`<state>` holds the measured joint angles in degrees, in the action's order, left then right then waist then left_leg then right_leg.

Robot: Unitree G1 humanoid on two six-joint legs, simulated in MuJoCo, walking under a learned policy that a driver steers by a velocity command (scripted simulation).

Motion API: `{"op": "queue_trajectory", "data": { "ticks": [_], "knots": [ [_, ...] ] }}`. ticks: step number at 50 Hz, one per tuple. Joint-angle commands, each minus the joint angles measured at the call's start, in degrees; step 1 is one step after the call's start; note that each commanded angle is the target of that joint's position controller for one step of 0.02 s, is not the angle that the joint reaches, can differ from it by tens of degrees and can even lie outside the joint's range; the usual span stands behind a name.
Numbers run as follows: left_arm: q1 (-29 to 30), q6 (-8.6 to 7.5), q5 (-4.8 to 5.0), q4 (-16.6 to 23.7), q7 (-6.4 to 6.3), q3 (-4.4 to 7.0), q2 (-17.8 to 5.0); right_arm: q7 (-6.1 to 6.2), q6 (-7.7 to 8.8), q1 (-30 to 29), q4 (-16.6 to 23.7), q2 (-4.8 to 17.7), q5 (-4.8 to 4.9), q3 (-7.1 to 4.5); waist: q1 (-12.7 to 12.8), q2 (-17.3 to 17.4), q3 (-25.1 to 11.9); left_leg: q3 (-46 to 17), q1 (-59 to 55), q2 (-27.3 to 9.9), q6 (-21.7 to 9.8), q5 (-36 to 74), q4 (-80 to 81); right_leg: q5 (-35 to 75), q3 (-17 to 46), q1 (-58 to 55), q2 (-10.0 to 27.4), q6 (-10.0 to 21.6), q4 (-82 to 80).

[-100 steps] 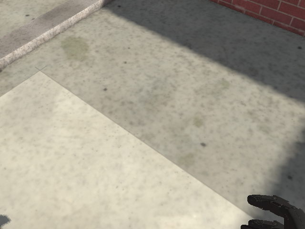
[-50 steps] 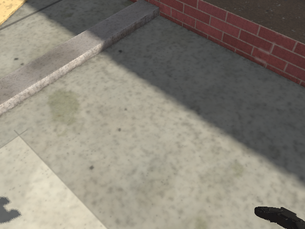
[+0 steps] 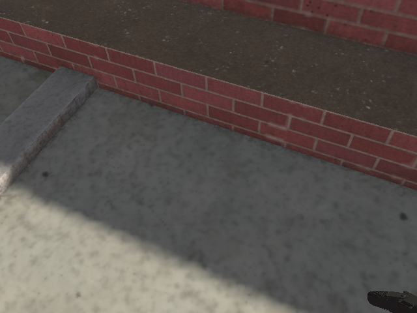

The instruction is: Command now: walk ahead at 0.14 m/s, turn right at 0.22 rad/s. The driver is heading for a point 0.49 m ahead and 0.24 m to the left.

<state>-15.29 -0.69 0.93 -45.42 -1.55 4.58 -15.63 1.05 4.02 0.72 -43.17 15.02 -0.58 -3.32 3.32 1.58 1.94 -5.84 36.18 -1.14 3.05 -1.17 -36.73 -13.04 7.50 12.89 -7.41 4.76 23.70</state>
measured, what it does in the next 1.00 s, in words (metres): steps on the spot, turning left: left foot, then right foot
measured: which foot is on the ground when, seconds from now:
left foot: up 0.00-0.06, down 0.08-0.46, up 0.48-0.90, down 0.92-1.00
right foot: down 0.00-0.12, up 0.14-0.42, down 0.44-0.90, up 0.92-1.00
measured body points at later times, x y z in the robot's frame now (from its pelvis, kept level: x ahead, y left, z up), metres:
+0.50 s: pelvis +0.07 -0.01 -0.01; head +0.10 -0.02 +0.44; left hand +0.14 +0.29 -0.11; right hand +0.25 -0.26 -0.12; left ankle +0.15 +0.13 -0.73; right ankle +0.10 -0.12 -0.74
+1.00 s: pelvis +0.08 +0.05 -0.01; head +0.08 +0.08 +0.44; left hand +0.04 +0.36 -0.12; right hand +0.33 -0.13 -0.09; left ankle +0.00 +0.11 -0.74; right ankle +0.11 -0.11 -0.68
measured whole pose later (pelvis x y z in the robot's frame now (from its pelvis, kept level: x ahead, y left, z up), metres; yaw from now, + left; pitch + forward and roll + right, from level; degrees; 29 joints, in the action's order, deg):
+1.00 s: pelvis +0.08 +0.05 -0.01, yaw +29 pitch +3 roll -1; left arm -13.2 -2.3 0.9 -41.7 0.0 5.5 -18.5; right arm -1.2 0.7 15.0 -37.5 15.7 1.0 -3.9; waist 0.9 -2.7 -1.3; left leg 0.2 14.7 1.7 -3.7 -19.9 -31.8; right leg -26.8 -0.9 26.0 4.0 -0.5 60.0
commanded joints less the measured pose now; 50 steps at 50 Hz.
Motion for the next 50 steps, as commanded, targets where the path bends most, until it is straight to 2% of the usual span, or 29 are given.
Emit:
{"op": "queue_trajectory", "data": {
  "ticks": [1,3,4,5,6,7,8,10,11,13,16,20,22,23,24,25,26,28,31,35,37,42,44,45,46,47,48,49,50],
  "knots": [
    [-0.11,-0.32,-0.68,3.2,-0.75,1.09,-6.01,-0.94,0.8,0.51,2.81,4.74,-0.26,-0.86,-0.95,-7.44,-8.45,1.71,-8.95,0.73,-1.0,2.1,3.7,30.09,8.47,-4.05,15.45,5.58,0.64],
    [1.03,-0.82,-1.23,2.81,-0.58,0.15,-4.28,-1.36,1.72,3.44,1.84,5.15,-0.7,-1.02,-2.97,-7.12,-8.43,2.58,-14.4,0.55,-3.87,4.21,10.56,30.2,8.25,-5.11,15.22,4.46,4.85],
    [-0.14,-1.3,-1.62,2.54,-0.39,-0.03,-3.97,-1.25,2.16,4.89,1.42,6.29,-1.24,-1.24,-3.26,-5.56,-9.24,1.33,-20.22,-0.55,-5.9,15.23,13.4,29.19,6.79,-4.25,12.48,2.56,8.21],
    [-3.03,-2.13,-2.8,2.79,-0.2,-0.2,-3.42,-1.0,2.28,5.67,1.85,9.14,-1.96,-1.55,-1.21,-0.56,-12.08,-4.73,-28.96,-5.83,-9.55,36.4,9.79,20.24,3.97,0.02,7.92,0.37,14.16],
    [-9.47,-2.45,-2.2,1.41,-0.16,-0.53,-2.66,-0.82,1.58,6.83,1.6,7.95,-2.57,-1.09,0.47,7.75,-16.96,-12.61,-38.2,-13.6,-19.0,46.34,7.33,2.29,1.03,6.79,4.86,-3.76,21.88],
    [-6.85,-1.91,-2.47,1.82,-0.1,-0.3,-5.5,-0.8,0.46,8.16,1.4,4.47,-0.89,-0.45,-1.95,11.21,-17.98,-20.1,-37.59,-17.4,-23.27,40.55,10.78,-16.89,-1.39,9.53,4.39,-6.55,26.97],
    [-2.42,-0.79,-1.8,3.23,-0.1,0.38,-7.5,-1.06,-0.33,8.71,1.24,4.23,0.14,-0.08,-3.28,9.33,-15.08,-23.74,-35.72,-17.31,-23.1,28.25,13.23,-25.14,-1.51,13.25,4.85,-7.59,30.78],
    [2.2,1.6,-1.18,4.25,-0.65,1.0,-7.62,-1.16,-1.65,7.39,2.4,10.0,0.8,-1.81,-3.94,3.82,-9.93,-25.7,-30.02,-15.14,-20.03,6.57,16.91,-23.52,-1.51,17.96,4.92,-8.46,37.74],
    [2.77,2.23,-1.1,4.31,-0.89,1.24,-7.57,-0.79,-2.14,5.89,3.25,11.73,0.77,-2.47,-3.45,3.33,-8.34,-24.21,-26.59,-13.6,-18.38,1.06,18.41,-20.72,-1.55,18.04,5.2,-8.4,38.26],
    [2.48,2.25,-0.84,4.16,-1.31,0.89,-5.18,-0.11,-3.45,3.83,4.23,10.3,0.74,-2.58,-2.42,4.72,-7.05,-19.51,-21.6,-8.79,-15.07,-7.21,20.25,-16.77,-2.69,15.09,5.17,-8.28,32.07],
    [2.77,1.51,-0.82,3.95,-1.53,0.4,-2.87,0.69,-4.6,4.45,4.77,8.96,0.82,-2.87,-2.78,7.68,-8.97,-16.83,-19.5,-5.21,-13.73,-10.04,20.45,-12.43,-4.25,9.46,3.84,-8.31,23.2],
    [1.73,0.67,-0.5,4.0,-0.71,0.66,-3.81,1.18,-5.48,5.58,5.47,9.7,1.4,-3.58,-2.51,9.29,-9.89,-20.42,-19.39,-5.38,-13.18,-14.88,20.7,-6.36,-4.14,3.9,3.46,-6.77,10.79],
    [-1.17,0.37,-0.75,3.11,-0.15,1.3,-5.1,1.64,-6.09,5.94,5.86,9.29,2.0,-3.58,-0.84,8.27,-8.91,-18.96,-14.07,-2.54,-10.13,-20.23,18.6,-1.06,-4.99,-4.1,4.78,-4.42,1.04],
    [-3.47,0.39,-1.86,3.31,-0.4,2.23,-8.78,1.71,-6.13,6.61,6.27,7.55,1.91,-3.11,-0.64,2.27,-8.68,-15.15,-6.56,0.84,-6.94,-25.53,10.36,-3.72,2.8,-9.74,14.16,-1.1,-3.48],
    [-1.92,0.44,-3.97,3.79,-0.14,3.37,-13.94,1.4,-5.44,4.17,9.0,6.26,2.41,-2.99,-1.78,-17.07,-4.86,-2.28,3.37,9.8,-4.48,-29.37,-4.11,-1.97,18.81,-5.67,26.26,6.66,-9.69],
    [3.04,-0.11,-5.25,6.22,-0.33,2.59,-11.41,1.17,-4.59,6.26,7.99,9.86,1.08,-4.18,-2.67,-15.78,-4.79,-4.22,2.58,6.3,-2.51,-31.28,-17.41,4.74,22.29,-1.72,31.07,10.43,-9.99],
    [7.62,-0.47,-4.48,7.87,-0.87,1.67,-8.3,0.89,-4.8,9.46,5.98,11.42,1.29,-5.04,-5.11,-10.96,-4.72,-4.41,1.25,5.94,-2.08,-27.95,-24.33,9.2,16.25,-0.82,28.15,8.57,-8.28],
    [10.77,-0.74,-2.06,8.71,-1.18,0.95,-6.07,1.3,-6.25,13.37,3.41,9.62,1.13,-4.84,-6.03,-7.57,-3.86,-2.91,1.95,5.42,-0.27,-22.42,-32.0,13.28,7.1,-2.26,22.97,4.74,-5.85],
    [7.51,-0.14,-1.93,8.29,-1.61,0.57,-5.88,1.11,-6.92,10.76,5.61,7.43,1.87,-3.9,-3.89,-8.7,-2.53,0.37,3.55,4.11,2.12,-19.03,-34.34,18.81,0.27,-4.0,20.9,5.84,-5.51],
    [2.74,0.83,-1.83,7.51,-2.15,1.66,-8.56,0.21,-6.83,5.45,9.8,5.87,1.83,-2.61,-0.31,-10.89,-3.99,2.69,3.48,0.58,3.94,-19.24,-21.81,21.07,-0.94,-12.05,23.52,7.53,-4.66],
    [3.25,1.08,-1.58,7.8,-1.83,2.34,-10.2,-0.62,-6.77,4.77,11.07,5.24,1.71,-2.07,-0.02,-11.72,-4.67,5.01,-1.52,-0.62,3.32,-21.08,-16.11,22.29,-2.81,-10.59,24.49,7.75,-4.32],
    [2.82,0.31,0.26,7.4,-0.07,3.26,-12.07,-2.26,-6.81,5.09,12.29,6.54,2.16,-2.34,-0.13,-12.45,-3.2,10.34,-12.73,0.11,-2.3,-21.39,-1.77,-5.04,-3.7,-3.92,25.77,6.18,-7.84],
    [4.31,-0.11,1.12,6.92,0.47,2.9,-10.82,-2.67,-6.23,11.98,9.29,6.34,2.24,-2.87,-4.14,-10.25,-3.82,12.87,-24.2,2.51,-5.48,-16.31,8.98,-7.72,-7.19,1.24,24.16,3.68,-2.67],
    [3.4,-0.39,0.62,6.42,0.74,2.06,-7.85,-2.28,-5.93,18.33,6.67,8.13,2.57,-3.93,-6.13,-5.85,-6.26,10.87,-34.89,3.07,-7.34,-16.82,11.19,-9.42,-11.24,7.26,21.55,1.02,5.67],
    [5.93,-0.88,-1.43,8.25,1.28,0.55,-3.46,-1.49,-5.45,25.3,5.54,13.45,2.64,-5.52,-8.67,8.86,-7.37,-8.67,-45.57,-9.65,-12.17,-16.2,15.43,-17.86,-17.59,22.16,15.68,-4.34,28.61],
    [10.4,-2.45,-1.64,12.92,1.23,0.5,-3.52,-1.95,-3.68,24.6,7.78,18.7,1.56,-5.77,-8.55,15.61,-5.87,-35.47,-47.31,-20.53,-23.91,-26.06,22.32,-24.58,-10.85,41.62,6.79,-6.54,41.08],
    [14.09,-3.85,0.24,13.68,1.6,1.28,-7.54,-2.3,-2.16,24.31,7.75,14.15,1.07,-4.69,-10.34,9.99,-3.86,-34.99,-44.73,-20.97,-25.36,-29.45,25.24,-21.67,-4.3,43.9,9.85,-5.69,45.77],
    [13.36,-4.64,0.92,13.38,2.21,1.79,-9.29,-2.13,-1.33,21.52,7.63,11.01,1.13,-3.4,-7.87,9.53,-0.61,-29.22,-42.48,-18.64,-22.85,-27.88,25.01,-15.19,-3.82,44.24,11.49,-4.56,44.52],
    [11.7,-5.07,-0.2,11.66,2.28,2.02,-9.52,-1.88,-1.07,19.13,8.18,9.27,1.44,-2.73,-6.36,5.97,0.54,-23.26,-39.77,-15.48,-20.26,-23.39,24.37,-9.49,-4.05,41.84,12.89,-4.54,42.09]
  ]
}}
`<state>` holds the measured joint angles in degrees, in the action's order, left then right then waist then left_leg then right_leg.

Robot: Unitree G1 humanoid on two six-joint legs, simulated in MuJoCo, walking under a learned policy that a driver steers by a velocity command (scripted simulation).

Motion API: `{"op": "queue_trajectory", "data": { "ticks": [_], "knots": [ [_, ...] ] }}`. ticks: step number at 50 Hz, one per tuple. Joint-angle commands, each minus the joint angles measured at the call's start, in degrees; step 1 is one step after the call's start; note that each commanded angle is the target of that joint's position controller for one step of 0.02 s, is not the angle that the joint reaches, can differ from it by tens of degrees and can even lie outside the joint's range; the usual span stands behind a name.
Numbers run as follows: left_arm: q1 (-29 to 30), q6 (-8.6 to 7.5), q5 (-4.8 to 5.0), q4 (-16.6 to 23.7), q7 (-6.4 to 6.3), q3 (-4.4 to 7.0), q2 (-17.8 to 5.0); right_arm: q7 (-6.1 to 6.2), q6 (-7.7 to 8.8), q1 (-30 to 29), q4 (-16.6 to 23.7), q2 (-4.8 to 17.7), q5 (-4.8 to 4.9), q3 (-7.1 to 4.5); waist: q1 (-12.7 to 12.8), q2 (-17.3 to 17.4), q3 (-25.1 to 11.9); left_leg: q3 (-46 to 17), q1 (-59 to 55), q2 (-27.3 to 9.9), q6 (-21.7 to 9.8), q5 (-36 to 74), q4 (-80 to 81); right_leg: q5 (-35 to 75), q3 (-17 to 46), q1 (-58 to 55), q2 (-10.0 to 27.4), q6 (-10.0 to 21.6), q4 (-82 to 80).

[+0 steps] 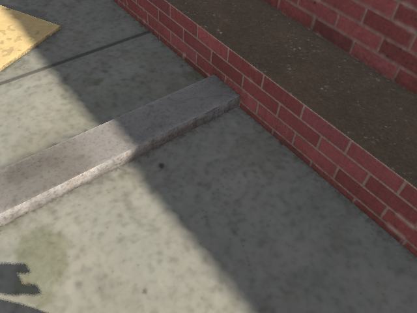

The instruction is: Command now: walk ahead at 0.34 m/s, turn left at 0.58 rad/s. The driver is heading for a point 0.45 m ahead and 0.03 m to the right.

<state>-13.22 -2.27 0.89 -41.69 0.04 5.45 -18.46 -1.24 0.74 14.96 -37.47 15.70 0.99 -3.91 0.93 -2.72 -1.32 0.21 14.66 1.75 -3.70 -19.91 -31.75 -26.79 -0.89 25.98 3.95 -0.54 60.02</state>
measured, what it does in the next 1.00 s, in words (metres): walks ahead: right foot, then left foot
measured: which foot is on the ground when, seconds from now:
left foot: down 0.00-0.38, up 0.40-0.80, down 0.82-1.00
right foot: up 0.00-0.36, down 0.38-1.00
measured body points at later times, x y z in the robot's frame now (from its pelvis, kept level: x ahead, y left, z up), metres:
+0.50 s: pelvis +0.24 -0.02 +0.00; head +0.28 -0.02 +0.44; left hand +0.39 +0.26 -0.09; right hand +0.32 -0.29 -0.13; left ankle +0.08 +0.10 -0.63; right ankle +0.32 -0.10 -0.73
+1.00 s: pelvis +0.39 +0.03 +0.00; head +0.40 +0.04 +0.45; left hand +0.45 +0.30 -0.14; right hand +0.59 -0.19 -0.10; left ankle +0.44 +0.15 -0.73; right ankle +0.34 -0.10 -0.73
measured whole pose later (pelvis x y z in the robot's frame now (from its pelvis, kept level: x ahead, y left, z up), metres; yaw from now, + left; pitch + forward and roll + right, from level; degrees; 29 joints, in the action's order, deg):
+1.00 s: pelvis +0.39 +0.03 +0.00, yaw +6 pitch +1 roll +0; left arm -11.7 0.2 -0.9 -49.4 -0.5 0.6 -14.8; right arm 0.0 0.4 7.6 -40.3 12.5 -0.9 -1.5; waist 1.6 -1.1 0.4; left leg -0.1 22.1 0.8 -1.1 -11.4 -32.3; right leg -22.6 -0.3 9.9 1.0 -1.1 31.4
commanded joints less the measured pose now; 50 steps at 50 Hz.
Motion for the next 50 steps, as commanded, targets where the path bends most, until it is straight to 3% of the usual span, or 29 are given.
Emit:
{"op": "queue_trajectory", "data": {
  "ticks": [1,3,5,8,12,16,17,18,19,20,21,22,23,24,25,27,29,31,33,37,40,41,42,43,44,45,47,48,50],
  "knots": [
    [8.93,-3.8,-1.35,7.35,0.62,1.27,-6.76,0.73,2.03,2.68,2.83,8.19,-0.09,-1.81,-2.75,9.92,4.14,-25.32,-15.63,-16.04,-11.91,1.09,19.71,8.49,4.07,25.82,1.73,0.25,1.88],
    [7.56,-3.89,-1.7,5.94,1.16,0.94,-5.38,1.44,2.11,2.01,2.85,7.86,-0.83,-1.42,-1.7,9.6,2.81,-19.48,-13.31,-13.38,-10.45,11.77,20.65,15.85,2.31,20.87,0.78,-1.01,-2.06],
    [8.65,-3.7,-1.48,5.33,1.34,0.0,-3.18,1.96,2.36,3.29,1.72,8.37,-0.71,-1.52,-2.26,8.09,2.43,-14.81,-12.12,-11.74,-9.31,18.06,20.68,21.5,1.34,17.89,0.03,-2.01,-9.19],
    [13.35,-3.73,-0.73,6.13,1.78,-1.17,-1.23,2.33,2.58,6.22,-0.39,9.24,-0.41,-1.64,-4.45,8.92,3.65,-11.72,-9.92,-10.67,-7.8,19.12,20.85,28.83,0.83,13.37,-1.43,-2.21,-20.12],
    [18.61,-4.17,0.11,7.92,2.9,-1.57,-1.76,2.19,2.78,9.61,-2.92,10.02,0.16,-1.73,-6.29,8.67,6.51,-13.18,-11.45,-13.23,-7.98,17.58,20.77,30.33,1.13,12.25,-2.01,-0.53,-27.0],
    [17.43,-4.6,0.06,8.31,3.57,-1.25,-3.11,2.37,2.23,9.89,-4.3,10.72,0.32,-2.03,-4.59,9.77,6.22,-13.72,-16.13,-15.29,-6.48,27.84,16.88,25.07,0.43,8.28,-3.07,2.65,-30.53],
    [15.02,-4.58,-0.1,7.92,3.33,-0.75,-4.11,2.42,2.05,9.44,-4.27,11.22,0.22,-2.14,-3.11,10.52,4.15,-13.01,-16.95,-14.66,-5.85,38.31,13.37,22.72,-0.99,3.77,-4.63,3.74,-30.65],
    [9.5,-4.48,-0.3,6.6,2.85,0.11,-5.51,2.48,1.78,8.92,-4.24,11.18,0.13,-2.04,0.05,10.57,-0.03,-11.12,-16.74,-12.76,-4.86,49.92,6.27,22.64,-2.9,-4.63,-6.54,5.38,-31.72],
    [0.82,-4.33,-0.59,4.75,2.31,1.0,-7.56,2.55,1.64,8.48,-3.82,10.15,-0.21,-1.48,4.24,9.84,-6.4,-9.08,-11.32,-10.17,-3.13,52.08,-4.72,24.7,-1.44,-18.83,-4.61,7.82,-30.58],
    [-8.65,-4.3,-1.81,3.72,1.82,1.95,-11.79,2.36,1.97,11.84,-2.25,6.0,-1.0,-0.16,5.57,0.92,-16.77,-7.6,6.98,-4.39,-0.09,34.13,-25.24,22.09,17.0,-42.03,8.96,14.57,-28.68],
    [-12.76,-4.12,-1.16,1.62,2.41,1.75,-11.37,2.13,2.92,16.55,-3.08,2.25,-0.22,1.07,4.07,-13.62,-24.44,-9.62,20.4,3.8,2.26,-12.39,-40.74,8.23,41.75,-52.34,18.77,19.89,-38.09],
    [-10.13,-3.91,-0.27,2.04,2.09,0.42,-6.93,1.8,3.47,10.33,-2.56,8.18,0.93,-0.25,5.58,-8.49,-16.32,-11.85,26.09,1.06,2.35,-12.06,-45.79,6.45,40.38,-46.56,17.19,17.54,-42.01],
    [-4.77,-3.49,-0.41,2.57,1.66,-0.12,-5.94,1.69,3.74,4.99,-1.09,9.73,1.26,-0.65,4.3,-4.4,-7.34,-8.69,27.02,-1.74,2.54,-7.52,-45.16,16.51,30.76,-36.67,15.94,16.08,-42.42],
    [-1.29,-3.23,-1.03,2.97,1.5,-0.57,-4.99,1.86,3.93,2.42,-0.69,9.19,0.17,-0.49,2.38,0.5,-3.37,-6.62,24.49,-4.11,2.9,-4.09,-42.65,29.65,24.08,-28.18,13.8,15.27,-42.48],
    [0.85,-3.29,-1.5,3.21,1.61,-1.0,-3.82,1.92,3.66,2.22,-0.81,8.76,-0.59,-0.81,0.31,1.4,-1.49,-5.83,21.4,-5.62,3.37,-2.91,-40.05,40.49,18.9,-22.31,11.75,14.87,-42.85],
    [2.58,-3.91,-1.77,2.51,1.7,-1.48,-2.77,2.04,2.49,5.66,-1.95,6.22,-0.47,-0.44,-2.46,-1.08,-2.21,-5.17,15.75,-6.6,4.51,-1.47,-35.76,50.21,12.99,-16.63,9.49,15.07,-44.8],
    [3.92,-4.27,-1.55,1.19,1.38,-1.45,-3.61,2.5,1.58,6.04,-2.05,4.41,-0.91,0.09,-3.7,-2.02,-1.65,-3.88,13.91,-6.45,5.96,0.61,-29.03,55.98,8.49,-12.9,8.59,15.44,-46.16],
    [4.73,-3.76,-1.4,0.25,0.87,-1.2,-4.82,2.64,1.29,3.65,-1.29,3.16,-1.59,0.73,-3.55,-2.25,-2.17,-3.1,11.87,-6.64,6.61,6.3,-20.69,57.07,4.8,-11.79,7.32,14.8,-46.31],
    [3.88,-2.86,-1.26,-0.66,0.46,-1.17,-5.19,2.34,1.4,0.48,-0.95,2.75,-1.45,1.03,-2.05,-2.38,-3.05,-2.24,9.2,-5.92,6.6,13.43,-13.42,54.55,2.42,-12.13,5.85,13.55,-45.97],
    [1.16,-1.35,-0.77,-2.94,0.36,-1.23,-5.99,1.82,1.47,-4.95,0.57,4.41,-1.18,0.45,0.18,-1.94,-2.73,-2.68,7.6,-4.71,5.64,16.83,-4.77,45.64,4.38,-15.84,7.43,12.59,-43.59],
    [2.16,-0.58,0.16,-3.79,0.29,-1.73,-5.01,1.68,1.75,-3.7,0.27,5.4,-1.9,-0.33,-1.71,-1.2,-2.42,-1.48,0.76,-3.04,3.0,20.58,5.63,35.46,5.64,-15.54,6.02,9.43,-37.34],
    [-0.36,-0.79,-0.58,-4.45,0.3,-2.37,-3.18,2.06,1.87,-3.02,0.32,7.54,-2.21,-0.89,-1.2,1.82,-3.19,-4.76,-4.32,-6.09,1.66,33.52,8.13,29.99,4.74,-14.09,3.15,6.45,-33.94],
    [-4.58,-1.42,-2.49,-4.57,0.5,-3.14,-1.09,2.6,1.64,-2.98,1.42,10.55,-2.63,-1.31,1.63,8.08,-6.65,-11.3,-12.47,-13.4,-1.63,50.55,4.47,16.15,2.29,-9.24,-1.06,3.32,-28.89],
    [-8.47,-1.26,-2.24,-5.65,0.24,-4.06,1.66,2.76,0.92,-3.58,1.15,7.31,-2.8,-0.39,2.76,14.75,-10.08,-16.8,-15.09,-18.05,-7.97,48.93,4.34,2.98,0.88,-6.2,-2.87,0.52,-25.67],
    [-5.7,-0.41,-1.85,-5.38,-0.14,-3.88,-0.22,2.41,0.45,-3.89,1.02,3.52,-2.15,0.54,1.14,13.35,-10.01,-18.17,-12.97,-17.08,-9.24,40.47,5.81,1.46,1.8,-6.87,-2.23,-0.68,-25.68],
    [-3.73,0.61,-1.54,-4.9,-0.39,-3.67,-1.05,2.02,0.15,-5.39,0.64,2.97,-1.95,0.76,1.46,12.35,-8.88,-17.1,-10.07,-15.06,-7.69,30.84,6.75,4.02,1.87,-7.76,-1.72,-0.86,-27.61],
    [-3.0,2.44,-1.91,-5.49,-0.7,-3.44,-2.37,1.39,0.03,-10.38,1.8,4.07,-1.69,0.57,2.27,9.3,-3.83,-11.91,-2.71,-10.34,-3.28,16.62,7.04,8.67,1.83,-9.8,-1.4,-0.24,-32.47],
    [-2.18,2.79,-1.92,-5.79,-0.76,-3.26,-3.29,1.18,0.21,-10.24,1.74,4.45,-1.8,0.5,1.52,7.83,-1.81,-10.0,-1.38,-8.31,-1.69,16.53,6.2,10.0,1.75,-10.2,-1.43,0.07,-32.96],
    [-2.18,2.67,-1.72,-6.45,-0.99,-3.24,-3.29,1.14,0.79,-8.46,0.72,4.92,-1.87,0.24,0.95,6.17,-2.71,-8.31,-3.44,-7.21,-0.96,24.51,3.66,13.24,1.99,-11.18,-1.18,0.34,-32.99]
  ]
}}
